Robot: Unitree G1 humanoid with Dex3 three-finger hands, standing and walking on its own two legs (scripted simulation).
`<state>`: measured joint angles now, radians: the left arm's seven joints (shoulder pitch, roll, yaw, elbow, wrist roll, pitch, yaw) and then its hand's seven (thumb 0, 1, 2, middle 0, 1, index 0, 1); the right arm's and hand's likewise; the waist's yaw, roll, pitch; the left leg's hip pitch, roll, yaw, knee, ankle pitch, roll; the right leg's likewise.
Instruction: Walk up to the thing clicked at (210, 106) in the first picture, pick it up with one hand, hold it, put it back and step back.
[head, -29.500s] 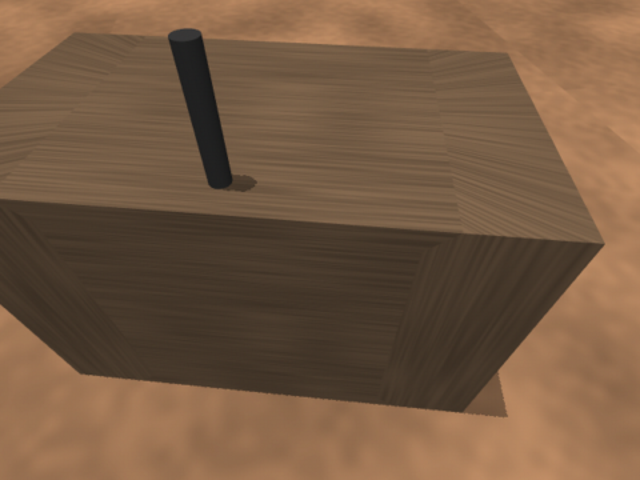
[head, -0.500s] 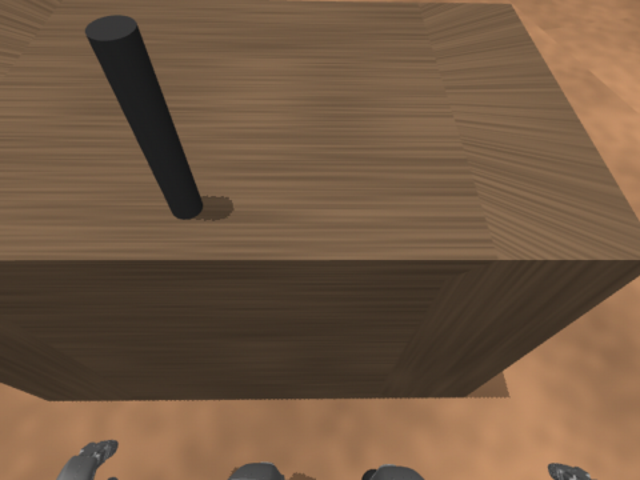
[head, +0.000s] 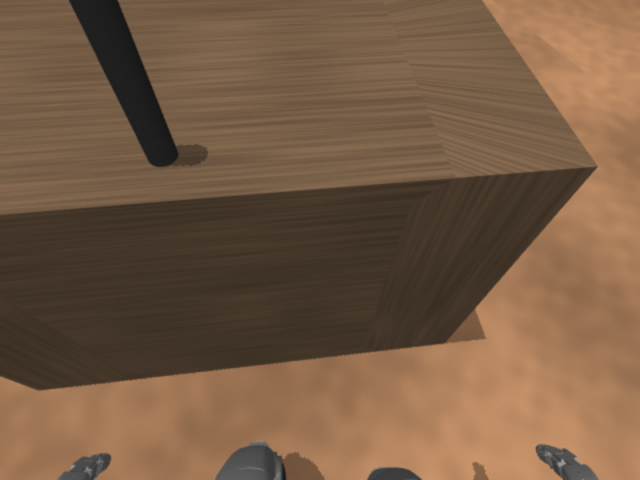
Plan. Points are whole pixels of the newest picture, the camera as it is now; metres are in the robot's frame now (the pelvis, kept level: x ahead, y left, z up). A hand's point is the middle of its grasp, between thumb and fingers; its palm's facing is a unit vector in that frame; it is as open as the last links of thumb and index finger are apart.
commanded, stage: step back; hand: left
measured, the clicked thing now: (129, 80) +0.53 +0.24 +0.17
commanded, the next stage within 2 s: none
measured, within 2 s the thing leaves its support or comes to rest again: neither
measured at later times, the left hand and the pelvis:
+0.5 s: hand out of the picture -0.03 +0.27 -0.14, palm faces +0.07 -0.93 -0.37, open 7.4 cm; pelvis -0.13 -0.01 +0.01, yaw +4 degrees
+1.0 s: hand out of the picture -0.21 +0.22 -0.13, palm faces +0.08 -0.90 -0.43, open 7.4 cm; pelvis -0.30 -0.06 +0.00, yaw +7 degrees
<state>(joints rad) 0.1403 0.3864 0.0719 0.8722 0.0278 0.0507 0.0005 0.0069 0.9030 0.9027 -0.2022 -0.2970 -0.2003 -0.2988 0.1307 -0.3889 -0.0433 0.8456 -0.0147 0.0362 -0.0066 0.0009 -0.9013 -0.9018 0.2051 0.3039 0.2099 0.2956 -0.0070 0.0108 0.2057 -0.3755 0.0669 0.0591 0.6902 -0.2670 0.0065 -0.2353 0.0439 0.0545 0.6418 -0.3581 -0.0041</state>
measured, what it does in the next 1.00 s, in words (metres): walks backwards: left foot, then right foot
